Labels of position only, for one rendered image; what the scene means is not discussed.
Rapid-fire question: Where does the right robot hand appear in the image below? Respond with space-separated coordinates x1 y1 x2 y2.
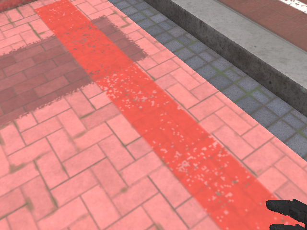
266 199 307 230

